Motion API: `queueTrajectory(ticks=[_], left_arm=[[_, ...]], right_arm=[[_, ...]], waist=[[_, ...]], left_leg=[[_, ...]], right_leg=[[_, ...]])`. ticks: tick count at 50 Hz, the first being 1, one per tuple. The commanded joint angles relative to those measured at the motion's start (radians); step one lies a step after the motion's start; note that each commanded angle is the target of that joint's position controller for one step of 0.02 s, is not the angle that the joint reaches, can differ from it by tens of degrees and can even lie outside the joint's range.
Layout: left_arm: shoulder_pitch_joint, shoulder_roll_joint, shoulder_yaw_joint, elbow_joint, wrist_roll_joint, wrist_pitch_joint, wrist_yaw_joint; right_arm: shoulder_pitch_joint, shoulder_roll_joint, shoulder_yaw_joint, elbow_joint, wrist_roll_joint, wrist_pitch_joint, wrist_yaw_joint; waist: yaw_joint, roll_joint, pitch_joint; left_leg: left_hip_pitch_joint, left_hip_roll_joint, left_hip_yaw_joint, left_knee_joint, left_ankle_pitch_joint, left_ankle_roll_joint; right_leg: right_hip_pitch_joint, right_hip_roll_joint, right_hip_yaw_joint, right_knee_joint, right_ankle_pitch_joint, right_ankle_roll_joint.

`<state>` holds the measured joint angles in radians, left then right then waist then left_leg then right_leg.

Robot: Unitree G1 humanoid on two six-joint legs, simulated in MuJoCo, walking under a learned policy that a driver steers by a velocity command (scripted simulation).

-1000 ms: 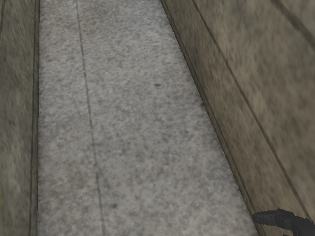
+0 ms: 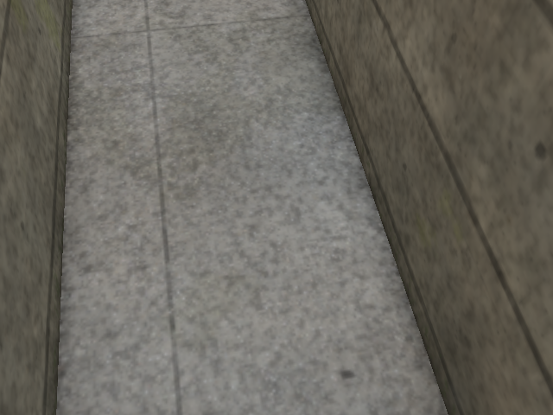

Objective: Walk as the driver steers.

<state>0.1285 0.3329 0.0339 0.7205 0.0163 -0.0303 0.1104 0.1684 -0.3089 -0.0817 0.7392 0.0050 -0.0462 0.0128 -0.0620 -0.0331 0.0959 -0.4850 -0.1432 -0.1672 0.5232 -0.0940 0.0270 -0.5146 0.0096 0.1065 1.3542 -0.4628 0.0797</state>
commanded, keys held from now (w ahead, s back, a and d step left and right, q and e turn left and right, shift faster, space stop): shift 1.00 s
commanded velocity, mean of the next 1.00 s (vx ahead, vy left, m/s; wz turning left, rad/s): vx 0.02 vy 0.00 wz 0.17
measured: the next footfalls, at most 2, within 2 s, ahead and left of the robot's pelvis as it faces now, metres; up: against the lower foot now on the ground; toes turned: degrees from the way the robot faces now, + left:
right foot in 0.32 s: +0.16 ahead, -0.11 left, +0.00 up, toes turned +10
left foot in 0.60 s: +0.10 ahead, +0.14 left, +0.00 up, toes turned +4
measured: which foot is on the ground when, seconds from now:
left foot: down 0.00-0.32, up 0.34-0.58, down 0.60-1.00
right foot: up 0.00-0.30, down 0.32-1.00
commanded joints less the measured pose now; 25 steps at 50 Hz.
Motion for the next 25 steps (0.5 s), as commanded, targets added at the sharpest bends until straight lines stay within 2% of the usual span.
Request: queueTrajectory(ticks=[1, 2, 3, 4, 5, 6, 8, 9, 10, 11, 12, 13, 14, 15, 16, 17, 18, 19, 20, 21, 22, 23, 24, 25], left_arm=[[0.094, 0.117, 0.04, -0.068, -0.002, 0.003, 0.008], [0.081, 0.095, 0.038, -0.068, 0.008, 0.005, 0.005], [0.065, 0.073, 0.032, -0.079, 0.013, 0.007, 0.003], [0.061, 0.082, 0.034, -0.078, 0.004, 0.005, -0.007], [0.064, 0.069, 0.029, -0.079, -0.012, 0.006, -0.015], [0.063, 0.065, 0.028, -0.078, -0.013, 0.007, -0.022], [0.042, 0.064, 0.021, -0.088, -0.028, 0.005, -0.032], [0.018, 0.058, 0.019, -0.093, -0.019, 0.001, -0.037], [0.013, 0.052, 0.024, -0.088, -0.022, 0.0, -0.044], [0.007, 0.054, 0.025, -0.09, -0.017, -0.004, -0.048], [0.027, 0.069, 0.033, -0.068, -0.012, -0.009, -0.052], [0.048, 0.084, 0.042, -0.053, -0.006, -0.015, -0.055], [0.073, 0.074, 0.046, -0.035, -0.004, -0.021, -0.058], [0.073, 0.075, 0.047, -0.023, 0.009, -0.026, -0.058], [0.081, 0.104, 0.054, -0.014, 0.026, -0.025, -0.059], [0.066, 0.136, 0.053, -0.03, 0.047, -0.009, -0.05], [0.093, 0.126, 0.054, -0.017, 0.048, -0.002, -0.058], [0.039, 0.095, 0.046, -0.023, 0.03, -0.009, -0.064], [0.002, 0.079, 0.043, -0.021, 0.019, -0.014, -0.062], [-0.007, 0.063, 0.037, -0.015, 0.015, -0.02, -0.06], [-0.004, 0.06, 0.035, 0.003, 0.002, -0.025, -0.063], [0.012, 0.06, 0.038, 0.023, -0.011, -0.021, -0.068], [0.049, 0.038, 0.037, 0.022, -0.015, -0.023, -0.075], [0.083, 0.034, 0.042, 0.051, -0.01, -0.023, -0.071]], right_arm=[[0.057, -0.15, -0.041, -0.084, 0.002, -0.003, -0.022], [0.062, -0.163, -0.047, -0.079, -0.009, 0.003, -0.021], [0.072, -0.169, -0.051, -0.069, -0.009, 0.012, -0.028], [0.077, -0.165, -0.053, -0.066, -0.001, 0.013, -0.04], [0.085, -0.163, -0.052, -0.054, -0.005, 0.024, -0.045], [0.076, -0.165, -0.054, -0.057, -0.005, 0.031, -0.05], [0.052, -0.189, -0.06, -0.059, 0.001, 0.034, -0.061], [0.046, -0.175, -0.059, -0.061, 0.002, 0.036, -0.063], [0.035, -0.169, -0.052, -0.059, 0.008, 0.032, -0.06], [0.035, -0.167, -0.048, -0.057, 0.01, 0.029, -0.058], [0.035, -0.16, -0.045, -0.053, 0.004, 0.024, -0.05], [0.037, -0.149, -0.041, -0.054, 0.003, 0.016, -0.041], [0.027, -0.139, -0.035, -0.051, 0.01, 0.013, -0.036], [0.038, -0.122, -0.028, -0.047, 0.013, 0.012, -0.034], [0.077, -0.089, -0.02, -0.043, 0.0, 0.009, -0.035], [0.141, -0.083, -0.02, -0.044, -0.018, 0.013, -0.034], [0.115, -0.139, -0.032, -0.075, -0.032, 0.014, -0.039], [0.088, -0.174, -0.042, -0.069, -0.025, 0.02, -0.043], [0.079, -0.16, -0.041, -0.055, -0.014, 0.031, -0.044], [0.077, -0.135, -0.035, -0.04, -0.009, 0.042, -0.046], [0.116, -0.091, -0.021, -0.019, -0.009, 0.035, -0.051], [0.117, -0.032, -0.006, -0.019, 0.006, 0.033, -0.055], [0.092, 0.008, 0.012, -0.033, -0.002, 0.035, -0.068], [0.056, 0.041, 0.027, -0.034, -0.013, 0.039, -0.076]], waist=[[0.036, 0.133, -0.256], [0.039, 0.103, -0.238], [0.044, 0.101, -0.24], [0.045, 0.107, -0.249], [0.054, 0.136, -0.228], [0.059, 0.144, -0.225], [0.066, 0.125, -0.228], [0.056, 0.152, -0.216], [0.056, 0.17, -0.215], [0.061, 0.187, -0.2], [0.061, 0.192, -0.197], [0.063, 0.186, -0.196], [0.085, 0.174, -0.179], [0.093, 0.147, -0.151], [0.077, 0.07, -0.162], [0.036, -0.156, -0.185], [0.048, -0.214, -0.231], [0.037, -0.138, -0.189], [0.029, -0.098, -0.157], [0.032, -0.088, -0.137], [0.015, -0.106, -0.139], [0.02, -0.114, -0.136], [0.048, -0.105, -0.139], [0.064, -0.126, -0.134]], left_leg=[[0.341, 0.293, -0.351, -0.17, 0.415, 0.232], [0.324, 0.282, -0.328, -0.166, 0.485, 0.224], [0.318, 0.271, -0.303, -0.157, 0.521, 0.217], [0.326, 0.266, -0.297, -0.16, 0.516, 0.207], [0.298, 0.258, -0.279, -0.163, 0.525, 0.2], [0.282, 0.251, -0.266, -0.165, 0.501, 0.191], [0.263, 0.251, -0.259, -0.175, 0.407, 0.173], [0.243, 0.254, -0.27, -0.185, 0.365, 0.165], [0.258, 0.259, -0.267, -0.185, 0.3, 0.164], [0.251, 0.264, -0.281, -0.189, 0.295, 0.169], [0.269, 0.262, -0.279, -0.173, 0.305, 0.169], [0.265, 0.248, -0.273, -0.161, 0.283, 0.156], [0.251, 0.225, -0.262, -0.145, 0.251, 0.136], [0.234, 0.18, -0.241, -0.122, 0.226, 0.1], [0.187, 0.107, -0.18, -0.032, 0.024, 0.044], [0.07, -0.016, -0.11, 0.164, -0.426, -0.022], [0.07, 0.014, -0.098, 0.363, -0.561, -0.069], [0.053, 0.058, -0.094, 0.481, -0.51, -0.091], [0.02, 0.069, -0.076, 0.531, -0.45, -0.106], [0.011, 0.072, -0.065, 0.555, -0.415, -0.122], [0.049, 0.098, -0.031, 0.534, -0.396, -0.134], [0.094, 0.121, 0.026, 0.431, -0.385, -0.147], [0.124, 0.134, 0.07, 0.292, -0.345, -0.163], [0.185, 0.136, 0.107, 0.177, -0.317, -0.174]], right_leg=[[-0.071, -0.008, 0.032, -0.113, 0.019, -0.013], [-0.054, -0.002, 0.01, -0.173, 0.014, -0.003], [-0.042, 0.0, -0.001, -0.238, 0.017, 0.013], [-0.028, 0.01, -0.007, -0.276, 0.047, 0.031], [-0.005, 0.014, -0.004, -0.312, 0.067, 0.039], [0.015, 0.015, -0.009, -0.347, 0.09, 0.044], [0.066, 0.016, -0.014, -0.429, 0.142, 0.041], [0.096, 0.016, -0.012, -0.465, 0.159, 0.039], [0.128, 0.015, -0.011, -0.525, 0.161, 0.035], [0.166, 0.016, -0.014, -0.589, 0.158, 0.022], [0.197, 0.016, -0.016, -0.648, 0.157, 0.02], [0.258, 0.014, -0.021, -0.727, 0.198, 0.005], [0.328, 0.016, -0.042, -0.856, 0.286, -0.009], [0.381, 0.006, -0.058, -0.965, 0.402, -0.022], [0.466, -0.094, 0.016, -0.968, 0.615, -0.052], [0.543, -0.283, 0.203, -0.952, 0.948, -0.174], [0.434, -0.398, 0.362, -1.032, 0.81, -0.295], [0.383, -0.371, 0.349, -1.043, 0.673, -0.307], [0.377, -0.316, 0.279, -1.041, 0.591, -0.276], [0.374, -0.276, 0.218, -1.032, 0.603, -0.252], [0.362, -0.25, 0.162, -1.025, 0.655, -0.252], [0.362, -0.199, 0.104, -1.039, 0.643, -0.233], [0.391, -0.16, 0.075, -1.047, 0.601, -0.239], [0.384, -0.131, 0.037, -1.033, 0.582, -0.235]])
